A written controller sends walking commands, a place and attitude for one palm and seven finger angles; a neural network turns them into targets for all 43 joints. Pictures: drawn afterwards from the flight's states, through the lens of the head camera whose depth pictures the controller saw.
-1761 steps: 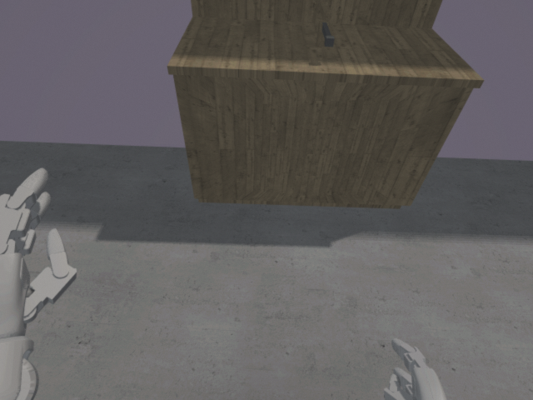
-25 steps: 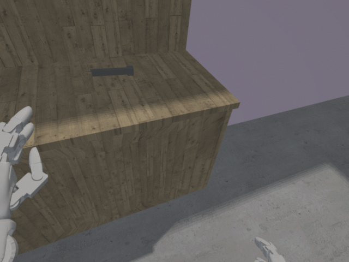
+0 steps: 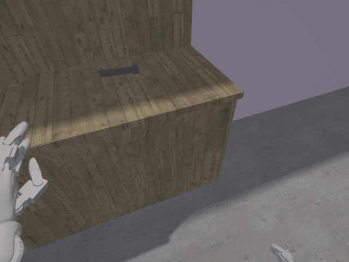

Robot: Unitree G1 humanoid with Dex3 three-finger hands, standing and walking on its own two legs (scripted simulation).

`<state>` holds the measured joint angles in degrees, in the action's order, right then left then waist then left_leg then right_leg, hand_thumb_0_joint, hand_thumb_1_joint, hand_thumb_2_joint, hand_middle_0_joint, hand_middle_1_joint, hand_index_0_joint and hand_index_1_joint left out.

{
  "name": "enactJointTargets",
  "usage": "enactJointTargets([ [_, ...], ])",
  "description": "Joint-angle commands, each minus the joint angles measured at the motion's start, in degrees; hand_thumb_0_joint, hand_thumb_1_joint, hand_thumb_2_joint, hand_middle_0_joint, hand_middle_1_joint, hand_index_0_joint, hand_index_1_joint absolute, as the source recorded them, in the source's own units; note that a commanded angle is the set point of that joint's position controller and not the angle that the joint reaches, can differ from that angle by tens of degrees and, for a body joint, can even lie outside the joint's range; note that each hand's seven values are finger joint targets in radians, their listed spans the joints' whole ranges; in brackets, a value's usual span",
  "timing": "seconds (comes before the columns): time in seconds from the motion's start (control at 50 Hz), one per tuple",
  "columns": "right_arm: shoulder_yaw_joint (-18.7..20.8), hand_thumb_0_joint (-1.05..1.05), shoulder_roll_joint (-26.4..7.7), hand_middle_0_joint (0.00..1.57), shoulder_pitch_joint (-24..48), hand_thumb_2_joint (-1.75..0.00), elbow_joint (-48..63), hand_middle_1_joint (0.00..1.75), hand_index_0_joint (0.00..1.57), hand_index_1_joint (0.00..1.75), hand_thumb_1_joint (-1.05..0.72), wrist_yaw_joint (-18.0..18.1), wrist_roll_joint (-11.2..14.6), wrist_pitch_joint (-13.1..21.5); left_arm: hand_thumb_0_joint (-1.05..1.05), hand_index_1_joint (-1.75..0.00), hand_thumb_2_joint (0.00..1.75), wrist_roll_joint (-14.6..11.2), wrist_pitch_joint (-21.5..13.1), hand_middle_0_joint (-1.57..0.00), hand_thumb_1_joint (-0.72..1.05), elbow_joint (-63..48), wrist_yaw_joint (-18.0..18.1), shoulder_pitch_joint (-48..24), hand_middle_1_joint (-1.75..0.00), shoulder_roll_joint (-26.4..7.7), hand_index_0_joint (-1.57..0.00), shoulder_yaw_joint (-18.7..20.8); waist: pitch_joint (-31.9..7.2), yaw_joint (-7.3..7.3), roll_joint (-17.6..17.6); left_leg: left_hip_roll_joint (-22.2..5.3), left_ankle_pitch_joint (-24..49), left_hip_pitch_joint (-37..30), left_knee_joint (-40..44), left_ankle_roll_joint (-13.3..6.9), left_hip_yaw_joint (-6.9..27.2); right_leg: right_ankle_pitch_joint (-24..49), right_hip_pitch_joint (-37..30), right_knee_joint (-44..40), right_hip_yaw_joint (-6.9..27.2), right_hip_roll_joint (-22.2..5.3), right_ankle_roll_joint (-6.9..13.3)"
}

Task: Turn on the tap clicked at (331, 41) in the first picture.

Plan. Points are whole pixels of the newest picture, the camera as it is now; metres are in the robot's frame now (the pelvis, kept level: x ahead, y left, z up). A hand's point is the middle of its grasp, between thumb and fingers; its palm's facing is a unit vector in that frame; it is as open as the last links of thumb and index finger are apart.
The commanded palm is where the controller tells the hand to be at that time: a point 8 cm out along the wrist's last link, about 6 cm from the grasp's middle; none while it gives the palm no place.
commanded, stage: stop stepping back and stand still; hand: left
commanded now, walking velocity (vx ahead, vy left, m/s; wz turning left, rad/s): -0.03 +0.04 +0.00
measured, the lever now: (135, 69) +0.81 +0.20 +0.06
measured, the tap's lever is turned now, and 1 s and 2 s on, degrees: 82 82 82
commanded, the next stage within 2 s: stand and check the lever's angle in 0.86 s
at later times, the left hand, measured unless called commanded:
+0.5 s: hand (21, 184) +0.22 +0.29 +0.15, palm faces +0.39 -0.85 -0.36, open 7.4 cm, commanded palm +0.16 +0.33 +0.17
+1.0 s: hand (11, 187) +0.21 +0.30 +0.16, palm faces +0.39 -0.85 -0.37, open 7.4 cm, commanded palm +0.15 +0.34 +0.17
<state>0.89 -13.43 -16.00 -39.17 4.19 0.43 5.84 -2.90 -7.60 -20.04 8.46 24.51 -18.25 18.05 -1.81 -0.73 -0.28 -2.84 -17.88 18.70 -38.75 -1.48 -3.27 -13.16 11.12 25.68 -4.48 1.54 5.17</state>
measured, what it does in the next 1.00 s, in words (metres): steps on the spot: left foot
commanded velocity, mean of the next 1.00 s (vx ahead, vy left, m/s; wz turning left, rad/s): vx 0.00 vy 0.00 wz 0.00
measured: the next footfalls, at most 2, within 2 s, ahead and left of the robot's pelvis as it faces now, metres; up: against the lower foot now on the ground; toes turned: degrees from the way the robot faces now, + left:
left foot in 0.06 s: +0.05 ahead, +0.16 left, +0.00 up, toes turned +3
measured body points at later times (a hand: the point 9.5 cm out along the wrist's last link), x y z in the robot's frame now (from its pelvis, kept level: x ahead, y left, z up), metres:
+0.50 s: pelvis +0.00 +0.05 +0.00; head +0.01 +0.05 +0.45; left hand +0.19 +0.33 +0.17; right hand +0.18 -0.17 -0.08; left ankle +0.01 +0.16 -0.74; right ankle +0.01 -0.06 -0.74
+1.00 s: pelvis -0.01 +0.06 +0.00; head -0.01 +0.06 +0.45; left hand +0.18 +0.34 +0.18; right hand +0.16 -0.18 -0.08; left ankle +0.01 +0.16 -0.74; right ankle +0.01 -0.06 -0.74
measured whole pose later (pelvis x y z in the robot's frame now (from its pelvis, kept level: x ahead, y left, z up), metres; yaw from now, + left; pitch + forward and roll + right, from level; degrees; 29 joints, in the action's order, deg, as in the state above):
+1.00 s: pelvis -0.01 +0.06 +0.00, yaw -1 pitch -2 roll -1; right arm -0.1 -12.1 -10.6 -35.0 3.9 -0.3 4.9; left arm -2.7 -7.5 -26.5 9.1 26.8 -19.5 17.7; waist 1.8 0.1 -1.1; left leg -0.6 -12.2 11.8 -25.5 -1.6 -3.5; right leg -10.2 10.8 22.7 -2.9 0.0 0.3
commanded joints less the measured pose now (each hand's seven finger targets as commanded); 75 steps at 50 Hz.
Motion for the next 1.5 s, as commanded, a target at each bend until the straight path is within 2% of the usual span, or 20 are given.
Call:
enactJointTargets([
  [0.0,1.7,0.0,-5.6,0.2,9.1,-0.9,11.4,0.3,0.2,0.3,-0.9,0.4,-0.5,4.3,0.0,-0.3,0.9,-0.2,-4.0,-0.2,0.9,-18.1,1.0,-5.0,-0.3,-11.2,-0.2,5.3,-0.1,1.19,2.3,0.3,2.0,-6.9,14.4,-1.8,1.9,-4.2,0.5,-6.9,14.4,-10.9,-2.7],
  [0.06,2.6,0.0,-7.1,0.2,10.1,-0.9,12.4,0.3,0.2,0.3,-0.9,0.2,0.0,3.4,0.0,-0.3,0.9,-0.3,-4.1,-0.2,0.9,-20.8,1.7,-5.8,-0.3,-12.8,-0.2,7.4,-1.6,1.49,-2.4,-5.2,12.1,-9.5,14.6,-3.0,9.5,5.7,0.8,-1.4,10.9,-6.1,-5.6],
  [0.08,2.9,0.0,-7.6,0.2,10.2,-0.9,12.3,0.3,0.2,0.3,-0.9,0.1,0.3,3.0,0.0,-0.3,0.9,-0.5,-4.1,-0.2,0.9,-19.5,1.7,-4.3,-0.3,-12.5,-0.2,7.6,-2.0,1.67,-2.5,-5.7,15.5,-8.7,13.4,-2.6,10.0,9.3,-0.4,-0.4,10.6,-5.5,-6.1],
  [0.1,2.3,0.0,-6.0,0.2,10.2,-0.9,11.9,0.3,0.2,0.3,-0.9,0.1,0.3,2.8,0.0,-0.3,0.9,-0.1,-3.8,-0.2,0.9,-18.7,1.5,-2.6,-0.3,-12.7,-0.2,8.1,-2.2,1.12,-5.1,-4.0,14.7,-7.5,13.1,-2.0,6.9,9.5,-1.0,-1.0,10.1,-5.8,-5.3],
  [0.12,2.0,0.0,-5.6,0.2,10.4,-0.9,12.2,0.3,0.2,0.3,-0.9,0.0,0.3,2.6,0.0,-0.3,0.9,-0.2,-3.6,-0.2,0.9,-18.7,1.3,-2.6,-0.3,-12.1,-0.2,7.9,-0.6,0.9,-5.1,-2.7,13.5,-6.2,12.5,-1.4,5.8,9.6,-1.1,-1.8,10.2,-5.7,-4.7],
  [0.18,2.2,0.0,-5.2,0.2,10.1,-0.9,12.5,0.3,0.2,0.3,-0.9,-0.3,0.3,2.6,0.0,-0.3,0.9,-0.2,-3.7,-0.2,0.9,-18.3,1.0,-2.9,-0.3,-11.6,-0.2,7.7,-2.4,0.58,-1.3,-1.6,14.7,-6.9,10.5,-0.2,3.9,15.4,-3.7,-2.5,11.4,-7.2,-3.6],
  [0.24,2.2,0.0,-5.6,0.2,10.2,-0.9,13.1,0.3,0.2,0.3,-0.9,-0.6,0.4,2.3,0.0,-0.3,0.9,-0.6,-3.1,-0.2,0.9,-17.2,0.7,-2.3,-0.3,-10.2,-0.2,6.2,-3.1,0.53,0.4,-1.6,14.8,-8.0,11.4,0.0,4.5,13.9,-3.4,-2.8,10.3,-6.5,-3.8],
  [0.34,1.4,0.0,-5.6,0.2,11.4,-0.9,13.9,0.3,0.2,0.3,-0.9,-0.4,0.0,2.0,0.0,-0.3,0.9,-0.3,-2.7,-0.2,0.9,-17.9,0.6,-2.4,-0.3,-10.3,-0.2,5.9,-2.1,1.01,-1.6,-3.2,14.2,-7.1,16.2,-0.6,7.1,10.0,-2.8,-2.2,7.3,-3.8,-4.7],
  [0.42,1.1,0.0,-5.3,0.2,11.6,-0.9,14.0,0.3,0.2,0.3,-0.9,-0.1,-0.4,2.1,0.0,-0.3,0.9,0.0,-2.9,-0.2,0.9,-19.9,1.0,-3.7,-0.3,-11.2,-0.2,6.4,-3.1,1.29,-3.8,-3.1,13.6,-7.1,17.8,-0.5,6.9,10.0,-4.3,-2.3,6.4,-3.5,-4.7],
  [0.46,0.9,0.0,-5.3,0.2,12.0,-0.9,14.1,0.3,0.2,0.3,-0.9,0.0,-0.6,2.3,0.0,-0.3,0.9,0.0,-2.9,-0.2,0.9,-21.0,1.1,-4.2,-0.3,-11.7,-0.2,6.5,-3.0,1.21,-5.6,-2.8,12.4,-7.3,18.6,-0.4,6.9,9.5,-4.0,-2.8,6.6,-3.6,-4.5],
  [0.6,1.0,0.0,-5.1,0.2,11.4,-0.9,13.5,0.3,0.2,0.3,-0.9,0.1,-0.7,2.6,0.0,-0.3,0.9,0.2,-3.3,-0.2,0.9,-19.6,1.4,-1.8,-0.3,-10.5,-0.2,6.2,-3.7,1.25,-3.2,-2.6,9.3,-6.5,19.5,0.1,6.8,8.9,-5.0,-4.0,6.2,-3.3,-4.7],
  [0.66,1.2,0.0,-5.5,0.2,11.6,-0.9,13.6,0.3,0.2,0.3,-0.9,0.1,-0.7,2.6,0.0,-0.3,0.9,0.3,-3.4,-0.2,0.9,-19.5,1.3,-1.3,-0.3,-10.3,-0.2,6.0,-3.6,1.11,-4.3,-2.3,10.3,-6.4,19.9,0.4,7.0,9.0,-4.9,-3.8,5.9,-3.3,-4.5],
  [0.72,1.3,0.0,-5.4,0.2,11.5,-0.9,13.4,0.3,0.2,0.3,-0.9,0.2,-0.7,2.4,0.0,-0.3,0.9,0.2,-3.4,-0.2,0.9,-18.4,1.3,-0.5,-0.3,-10.1,-0.2,6.1,-3.2,1.2,-3.3,-2.4,10.2,-6.0,19.9,0.4,6.9,9.2,-4.7,-4.2,5.8,-3.2,-4.7],
  [0.82,1.4,0.0,-5.5,0.2,11.9,-0.9,13.6,0.3,0.2,0.3,-0.9,0.4,-0.7,2.2,0.0,-0.3,0.9,0.5,-3.8,-0.2,0.9,-19.1,1.4,-1.6,-0.3,-10.6,-0.2,6.1,-2.6,1.19,-4.3,-2.2,7.1,-5.4,20.4,0.3,6.6,7.6,-4.2,-4.9,6.2,-3.2,-4.6],
  [0.94,1.6,0.0,-5.5,0.2,11.9,-0.9,13.5,0.3,0.2,0.3,-0.9,0.5,-0.8,2.3,0.0,-0.3,0.9,0.4,-4.0,-0.2,0.9,-18.8,1.5,-1.3,-0.3,-10.6,-0.2,6.3,-3.3,1.22,-3.3,-1.7,7.8,-6.1,19.5,0.4,6.2,7.9,-4.1,-5.7,6.6,-3.7,-4.5],
  [1.04,1.6,0.0,-5.5,0.2,12.1,-0.9,13.4,0.3,0.2,0.3,-0.9,0.5,-0.8,2.2,0.0,-0.3,0.9,0.5,-3.7,-0.2,0.9,-17.3,1.5,-1.5,-0.3,-10.3,-0.2,5.9,-1.5,1.13,-2.7,-1.3,4.2,-5.1,19.7,0.5,6.4,4.5,-2.5,-7.8,7.3,-3.8,-4.4],
  [1.06,1.7,0.0,-5.7,0.2,12.1,-0.9,13.3,0.3,0.2,0.3,-0.9,0.5,-0.8,2.2,0.0,-0.3,0.9,0.5,-3.7,-0.2,0.9,-17.8,1.5,-2.3,-0.3,-10.4,-0.2,6.0,-1.9,1.02,-3.4,-1.2,4.7,-5.3,19.5,0.6,6.3,4.5,-2.6,-7.7,7.3,-3.8,-4.3],
  [1.12,1.7,0.0,-5.4,0.2,11.9,-0.9,13.2,0.3,0.2,0.3,-0.9,0.6,-0.7,2.1,0.0,-0.3,0.9,0.4,-3.5,-0.2,0.9,-17.1,1.5,-1.7,-0.3,-10.3,-0.2,5.9,-2.5,1.1,-1.5,-1.0,5.9,-6.2,18.6,0.5,5.9,5.6,-2.6,-8.3,7.7,-4.1,-4.4],
  [1.16,1.7,0.0,-5.7,0.2,12.2,-0.9,13.4,0.3,0.2,0.3,-0.9,0.6,-0.8,2.2,0.0,-0.3,0.9,0.4,-3.4,-0.2,0.9,-18.0,1.5,-2.7,-0.3,-10.5,-0.2,5.7,-2.3,1.05,-3.0,-0.8,5.5,-6.1,18.8,0.6,6.0,4.6,-2.3,-8.4,7.5,-4.0,-4.3],
  [1.48,1.4,0.0,-5.4,0.2,12.1,-0.9,13.6,0.3,0.2,0.3,-0.9,0.7,-0.7,2.2,0.0,-0.3,0.9,0.3,-3.2,-0.2,0.9,-17.9,1.5,-1.2,-0.3,-10.0,-0.2,5.6,-2.8,1.2,-2.9,-1.3,8.0,-6.7,19.4,0.6,5.9,7.5,-3.1,-7.1,6.7,-3.5,-4.7],
])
